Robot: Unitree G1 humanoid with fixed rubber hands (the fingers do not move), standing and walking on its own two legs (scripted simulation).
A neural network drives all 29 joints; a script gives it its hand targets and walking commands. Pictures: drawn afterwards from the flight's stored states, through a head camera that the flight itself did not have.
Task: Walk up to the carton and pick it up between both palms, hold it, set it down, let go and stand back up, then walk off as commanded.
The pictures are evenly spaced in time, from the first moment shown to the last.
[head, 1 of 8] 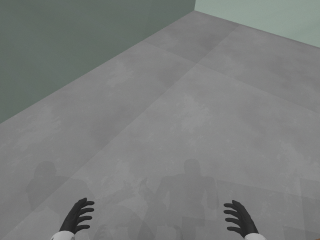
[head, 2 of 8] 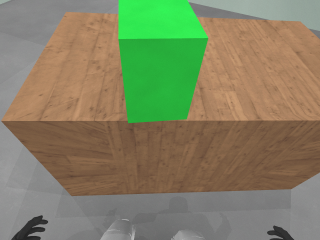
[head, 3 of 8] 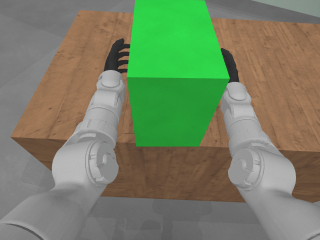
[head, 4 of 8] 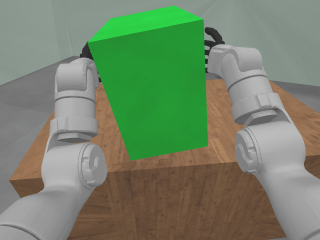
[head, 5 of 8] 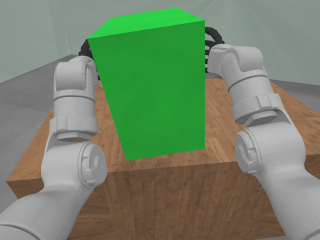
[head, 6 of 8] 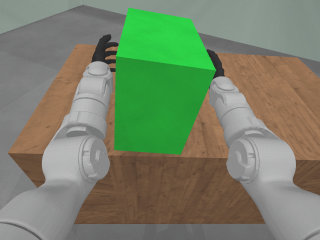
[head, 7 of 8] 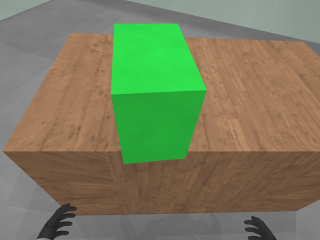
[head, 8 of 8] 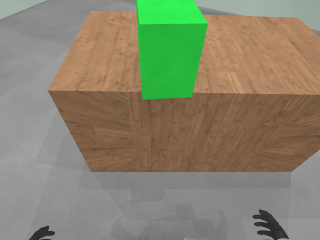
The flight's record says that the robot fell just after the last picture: no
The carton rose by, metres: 0.23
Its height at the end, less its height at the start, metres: +0.00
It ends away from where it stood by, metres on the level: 0.04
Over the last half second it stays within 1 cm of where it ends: yes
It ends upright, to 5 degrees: yes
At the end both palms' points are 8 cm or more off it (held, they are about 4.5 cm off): yes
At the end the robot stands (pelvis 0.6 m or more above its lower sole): yes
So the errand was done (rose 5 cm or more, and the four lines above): yes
